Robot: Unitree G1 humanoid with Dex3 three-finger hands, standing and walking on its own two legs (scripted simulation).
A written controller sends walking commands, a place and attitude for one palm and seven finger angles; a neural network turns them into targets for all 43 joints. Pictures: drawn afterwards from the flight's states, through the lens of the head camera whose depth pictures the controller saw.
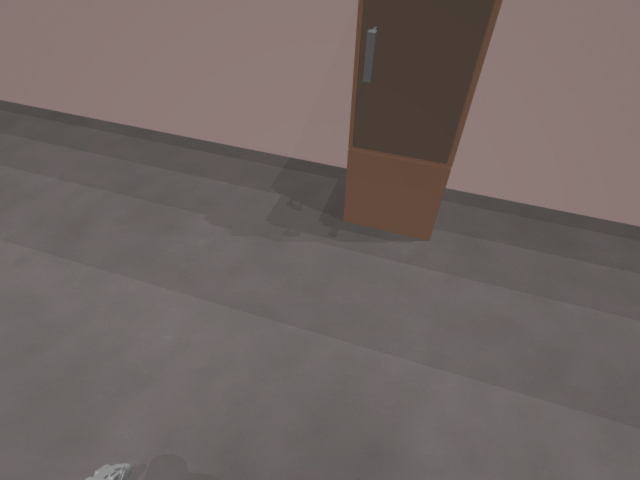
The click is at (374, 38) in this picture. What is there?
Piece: cupboard door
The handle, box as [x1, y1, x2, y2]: [363, 26, 377, 82]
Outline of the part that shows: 374,26 371,30 369,29 367,32 363,81 369,82 372,76 377,27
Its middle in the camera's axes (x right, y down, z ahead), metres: +0.16 -0.58 +1.21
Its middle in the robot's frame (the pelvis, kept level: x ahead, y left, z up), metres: +1.30 -0.10 +0.01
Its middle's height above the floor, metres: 0.78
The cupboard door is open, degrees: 0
